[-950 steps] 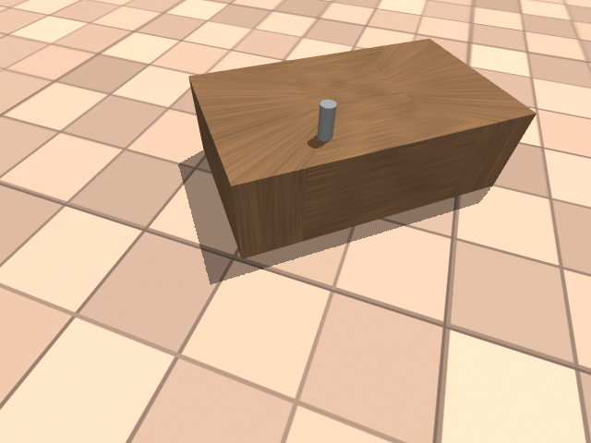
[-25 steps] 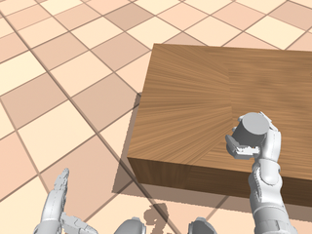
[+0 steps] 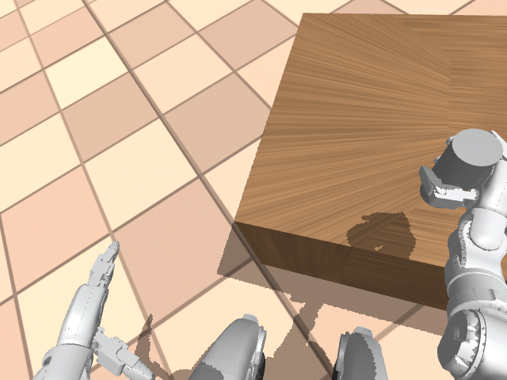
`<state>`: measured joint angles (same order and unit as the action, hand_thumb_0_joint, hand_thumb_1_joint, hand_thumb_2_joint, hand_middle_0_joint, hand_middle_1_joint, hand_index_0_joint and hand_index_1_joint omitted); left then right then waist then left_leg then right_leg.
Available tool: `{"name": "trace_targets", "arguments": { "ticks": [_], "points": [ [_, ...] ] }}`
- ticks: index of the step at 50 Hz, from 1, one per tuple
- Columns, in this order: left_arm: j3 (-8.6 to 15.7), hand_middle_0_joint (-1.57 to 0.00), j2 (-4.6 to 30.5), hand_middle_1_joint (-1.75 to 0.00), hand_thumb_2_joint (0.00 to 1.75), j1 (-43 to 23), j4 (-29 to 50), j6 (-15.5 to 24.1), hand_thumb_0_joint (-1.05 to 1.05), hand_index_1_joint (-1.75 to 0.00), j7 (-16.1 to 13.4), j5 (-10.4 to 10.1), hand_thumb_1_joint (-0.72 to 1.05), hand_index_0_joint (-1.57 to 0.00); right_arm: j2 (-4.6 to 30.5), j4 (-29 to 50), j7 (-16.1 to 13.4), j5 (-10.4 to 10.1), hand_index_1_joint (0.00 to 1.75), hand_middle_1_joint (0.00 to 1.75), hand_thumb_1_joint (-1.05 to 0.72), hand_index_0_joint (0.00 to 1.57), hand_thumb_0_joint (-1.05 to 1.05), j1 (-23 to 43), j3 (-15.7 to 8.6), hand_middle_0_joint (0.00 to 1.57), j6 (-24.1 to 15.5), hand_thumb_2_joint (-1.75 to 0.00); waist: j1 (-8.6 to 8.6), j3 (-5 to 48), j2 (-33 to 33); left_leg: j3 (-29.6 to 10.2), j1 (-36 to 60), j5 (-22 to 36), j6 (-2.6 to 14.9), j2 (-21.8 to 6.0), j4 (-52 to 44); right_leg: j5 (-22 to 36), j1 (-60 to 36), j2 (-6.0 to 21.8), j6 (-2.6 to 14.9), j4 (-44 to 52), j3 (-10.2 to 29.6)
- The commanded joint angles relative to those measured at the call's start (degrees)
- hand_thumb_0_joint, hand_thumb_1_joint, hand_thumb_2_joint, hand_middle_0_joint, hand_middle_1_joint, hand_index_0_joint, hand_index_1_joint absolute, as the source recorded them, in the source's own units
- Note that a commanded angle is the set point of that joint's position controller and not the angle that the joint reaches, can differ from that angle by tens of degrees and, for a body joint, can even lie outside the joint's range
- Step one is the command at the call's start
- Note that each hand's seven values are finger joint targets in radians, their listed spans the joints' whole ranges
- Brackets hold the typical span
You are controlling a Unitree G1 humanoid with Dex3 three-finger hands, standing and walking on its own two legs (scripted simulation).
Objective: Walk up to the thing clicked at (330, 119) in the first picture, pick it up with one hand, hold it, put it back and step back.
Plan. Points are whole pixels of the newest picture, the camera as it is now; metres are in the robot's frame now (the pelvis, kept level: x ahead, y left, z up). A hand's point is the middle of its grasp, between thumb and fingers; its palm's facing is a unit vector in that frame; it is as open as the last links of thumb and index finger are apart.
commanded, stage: crouch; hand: right
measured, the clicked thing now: (455, 172) +0.47 -0.21 -0.02
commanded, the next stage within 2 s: lower in 0.54 s
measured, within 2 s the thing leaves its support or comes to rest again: rests again in 1.60 s
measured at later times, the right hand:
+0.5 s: hand (446, 169) +0.50 -0.21 -0.06, palm faces +0.31 +0.95 -0.01, open 8.4 cm
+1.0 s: hand (438, 184) +0.50 -0.22 -0.12, palm faces +0.30 +0.95 +0.01, open 8.4 cm
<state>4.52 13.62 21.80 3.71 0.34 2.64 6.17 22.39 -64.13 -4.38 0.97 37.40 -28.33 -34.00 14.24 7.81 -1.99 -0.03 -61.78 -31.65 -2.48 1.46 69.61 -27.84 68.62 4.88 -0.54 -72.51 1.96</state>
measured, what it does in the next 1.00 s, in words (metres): lowers itself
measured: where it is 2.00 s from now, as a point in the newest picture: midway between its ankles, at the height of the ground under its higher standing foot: outside the picture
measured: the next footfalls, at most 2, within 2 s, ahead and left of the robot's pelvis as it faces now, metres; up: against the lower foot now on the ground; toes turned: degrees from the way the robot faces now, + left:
none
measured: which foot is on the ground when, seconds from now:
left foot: down 0.00-1.00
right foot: down 0.00-1.00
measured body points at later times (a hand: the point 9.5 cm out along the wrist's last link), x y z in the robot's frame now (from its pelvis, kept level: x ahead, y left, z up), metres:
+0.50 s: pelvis +0.00 +0.01 -0.03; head +0.16 -0.05 +0.38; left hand +0.17 +0.28 +0.02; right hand +0.48 -0.26 -0.05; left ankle +0.01 +0.15 -0.62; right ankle +0.05 -0.12 -0.62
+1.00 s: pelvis -0.01 +0.01 -0.06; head +0.18 -0.08 +0.33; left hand +0.16 +0.27 +0.02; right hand +0.48 -0.27 -0.12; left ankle +0.01 +0.15 -0.62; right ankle +0.05 -0.12 -0.62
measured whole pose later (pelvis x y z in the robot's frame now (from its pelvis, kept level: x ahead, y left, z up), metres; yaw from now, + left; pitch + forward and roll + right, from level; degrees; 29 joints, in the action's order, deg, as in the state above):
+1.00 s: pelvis -0.01 +0.01 -0.06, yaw +3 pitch +31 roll +8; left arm 4.3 16.2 23.3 17.1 1.2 4.5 6.7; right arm 34.9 -68.0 -0.5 3.7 42.4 -36.8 -34.3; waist 21.0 8.5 -2.5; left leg 2.9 -79.8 -35.4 -1.7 3.8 83.4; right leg -31.7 88.1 6.4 -1.6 -87.7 6.3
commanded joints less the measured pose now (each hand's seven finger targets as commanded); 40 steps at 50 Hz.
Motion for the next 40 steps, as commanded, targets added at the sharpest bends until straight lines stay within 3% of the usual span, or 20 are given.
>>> {"name": "trace_targets", "arguments": {
  "ticks": [1,2,3,4,6,7,9,10,12,15,16,18,20,22,24,27,31,34,37,40],
  "points": [
    [6.73,-0.05,9.79,-0.06,0.05,1.78,11.31,2.69,0.00,-0.04,-0.40,0.33,-0.53,-0.06,13.25,14.08,0.40,0.26,1.45,1.45,-0.28,1.36,0.00,25.49,-0.52,1.31,-7.35,-1.33,-0.07,30.60,17.73,3.38,1.79,16.73,3.38,2.01,-4.98,19.13,-30.32,-1.06,-0.30,6.81,1.91],
    [6.66,-0.05,10.00,-0.06,0.05,2.47,11.30,2.55,0.00,-0.05,-0.33,0.45,-0.53,-0.06,14.59,13.37,0.13,0.36,1.44,1.44,-0.29,1.35,0.00,24.97,-1.97,1.31,-7.44,-1.32,-0.09,30.48,17.04,3.59,1.50,16.16,3.37,2.17,-4.88,18.74,-29.71,-1.01,-0.12,6.41,2.17],
    [6.84,-0.05,10.35,-0.06,0.05,1.72,13.44,2.69,0.00,-0.05,-0.24,0.43,-0.53,-0.05,15.06,14.71,0.04,0.44,1.45,1.45,-0.29,1.36,0.00,25.44,-2.24,1.32,-7.60,-1.33,-0.11,32.87,17.11,3.52,2.62,17.70,3.29,2.22,-4.56,19.82,-29.63,-1.14,0.05,5.71,2.05],
    [7.51,-0.05,10.98,-0.06,0.05,2.04,14.02,2.61,0.00,-0.05,-0.27,0.57,-0.53,-0.06,14.72,15.45,0.09,0.47,1.45,1.45,-0.29,1.36,0.00,26.36,-2.10,1.32,-7.68,-1.33,1.03,34.47,17.49,3.67,1.96,18.51,3.26,2.37,-4.22,21.17,-31.08,-0.97,-0.04,5.06,2.18],
    [6.72,-0.05,10.38,-0.06,0.05,3.68,12.56,2.05,0.00,-0.05,0.10,0.94,-0.53,-0.06,15.24,14.99,0.10,0.66,1.46,1.46,-0.31,1.37,0.00,26.78,-2.03,1.33,-7.93,-1.34,0.81,34.07,19.70,3.80,-0.20,18.03,3.46,2.51,-3.17,22.53,-31.26,-0.86,-0.27,4.30,2.32],
    [8.28,-0.05,11.85,-0.06,0.06,3.83,12.60,1.94,0.00,-0.05,-0.08,0.73,-0.54,-0.06,17.62,15.73,-0.03,0.79,1.47,1.47,-0.32,1.38,0.00,27.62,-3.01,1.34,-7.99,-1.35,1.09,34.89,20.51,3.92,-0.88,17.73,3.57,2.60,-2.87,23.11,-32.29,-0.75,-0.44,4.11,2.66],
    [7.08,-0.05,10.88,-0.06,0.06,3.11,12.90,1.98,0.00,-0.05,0.16,0.96,-0.54,-0.05,16.42,14.92,0.29,1.22,1.48,1.48,-0.32,1.39,0.00,27.19,-1.92,1.35,-7.82,-1.37,1.55,35.72,21.05,4.04,-1.69,19.04,3.50,2.71,-2.14,25.88,-32.44,-0.49,-0.31,2.66,2.86],
    [8.58,-0.05,12.13,-0.06,0.05,3.11,14.22,1.90,0.00,-0.05,0.10,0.94,-0.53,-0.06,17.39,16.30,0.20,1.24,1.49,1.49,-0.32,1.39,0.00,28.51,-2.27,1.35,-7.86,-1.37,1.87,36.63,21.52,3.89,-1.54,18.99,3.54,2.73,-2.20,25.07,-32.26,-0.58,-0.22,2.43,2.81],
    [6.93,-0.05,11.35,-0.05,0.05,2.50,14.69,1.66,0.00,-0.05,0.22,0.95,-0.53,-0.05,17.25,14.35,0.18,1.25,1.47,1.47,-0.29,1.38,0.00,27.18,-2.65,1.34,-7.35,-1.35,1.89,35.37,20.47,4.09,-1.36,19.00,3.40,2.82,-2.22,23.95,-30.44,-0.46,-0.01,2.12,2.95],
    [7.15,-0.04,11.50,-0.05,0.05,2.15,15.96,1.64,0.00,-0.05,0.39,0.77,-0.53,-0.05,19.11,13.71,0.72,1.23,1.46,1.46,-0.27,1.36,0.00,27.76,-3.70,1.32,-7.17,-1.34,1.97,36.48,20.36,3.65,-0.56,20.49,3.05,2.90,-2.12,23.58,-28.65,-0.55,0.53,0.46,2.74],
    [7.35,-0.04,11.90,-0.05,0.05,1.66,16.90,1.57,0.00,-0.04,0.21,0.51,-0.53,-0.05,19.22,13.93,1.00,1.34,1.46,1.46,-0.27,1.36,0.00,28.96,-3.19,1.32,-6.82,-1.33,2.96,36.65,19.68,3.67,-0.07,20.47,3.08,2.91,-2.37,22.39,-28.23,-0.62,0.55,0.53,2.71],
    [5.82,-0.04,10.86,-0.05,0.05,2.76,15.36,1.36,0.00,-0.04,0.42,0.59,-0.53,-0.05,19.90,11.24,1.26,1.30,1.44,1.44,-0.26,1.34,0.00,27.89,-4.06,1.30,-6.42,-1.33,2.25,33.16,18.81,3.44,-0.39,18.69,2.98,2.84,-2.33,18.42,-23.65,-0.87,0.78,0.39,2.36],
    [5.49,-0.04,10.33,-0.05,0.05,2.73,16.56,1.61,0.00,-0.04,0.47,0.28,-0.53,-0.05,19.89,9.68,1.98,1.27,1.46,1.46,-0.28,1.37,0.00,27.81,-4.11,1.33,-6.25,-1.34,3.29,32.87,19.07,3.18,-0.61,18.55,2.93,2.76,-2.23,17.35,-22.77,-0.93,0.82,-0.23,2.28],
    [6.65,-0.04,11.64,-0.05,0.04,3.23,18.30,1.67,0.00,-0.03,0.33,0.31,-0.52,-0.05,23.59,11.25,2.24,1.59,1.46,1.46,-0.27,1.36,0.00,28.05,-6.20,1.32,-6.11,-1.33,3.31,34.92,18.02,2.39,1.64,20.72,2.40,2.72,-2.42,17.68,-21.56,-1.03,1.48,-1.62,2.04],
    [5.53,-0.04,10.57,-0.05,0.04,3.99,17.16,1.69,0.00,-0.03,0.54,0.36,-0.52,-0.05,21.99,9.54,2.87,1.26,1.47,1.47,-0.26,1.37,0.00,27.64,-5.66,1.33,-5.71,-1.34,3.76,32.31,18.57,2.34,0.46,20.25,2.46,2.70,-1.80,16.73,-19.15,-1.05,1.46,-2.01,1.94],
    [7.22,-0.04,12.19,-0.04,0.03,2.84,19.97,2.08,0.00,-0.03,0.41,0.10,-0.52,-0.05,25.36,10.43,3.20,1.47,1.48,1.48,-0.29,1.38,0.00,28.47,-7.35,1.34,-5.55,-1.35,3.74,34.31,19.04,1.81,0.98,18.97,2.43,2.61,-1.81,15.25,-19.11,-0.99,1.45,-2.25,2.03],
    [6.55,-0.04,11.49,-0.04,0.04,3.23,19.14,2.11,0.00,-0.03,0.44,-0.02,-0.52,-0.05,24.29,10.15,3.81,1.31,1.46,1.46,-0.31,1.38,0.00,29.34,-6.39,1.34,-5.11,-1.34,3.86,32.40,20.54,2.15,-2.06,16.14,2.81,2.85,-0.96,12.77,-17.95,-0.93,1.20,-1.90,2.28],
    [6.27,-0.05,11.79,-0.05,0.05,2.81,21.04,2.41,0.00,-0.05,0.24,0.19,-0.54,-0.05,25.24,11.82,4.07,1.81,1.47,1.47,-0.30,1.38,0.00,30.40,-6.32,1.34,-5.24,-1.35,4.47,34.08,21.55,2.94,-3.23,15.66,2.93,3.16,-0.37,13.30,-20.33,-0.52,1.04,-1.95,2.81],
    [6.79,-0.05,12.21,-0.05,0.05,2.81,20.36,2.58,0.00,-0.05,0.03,0.06,-0.54,-0.05,24.43,7.59,4.32,1.49,1.47,1.47,-0.28,1.37,0.00,28.16,-6.23,1.33,-5.11,-1.34,5.03,30.61,19.69,3.09,-4.84,14.65,3.03,3.28,0.49,11.25,-15.75,-0.66,1.16,-2.73,3.04],
    [7.13,-0.05,13.01,-0.05,0.04,3.18,23.74,2.99,0.00,-0.05,0.06,0.18,-0.54,-0.05,25.77,8.81,4.32,1.17,1.48,1.48,-0.30,1.38,0.00,27.19,-8.03,1.34,-5.67,-1.35,5.02,34.20,20.22,3.66,-5.22,16.70,3.07,3.49,2.00,15.38,-18.27,-0.29,1.00,-4.18,3.45]
  ]
}}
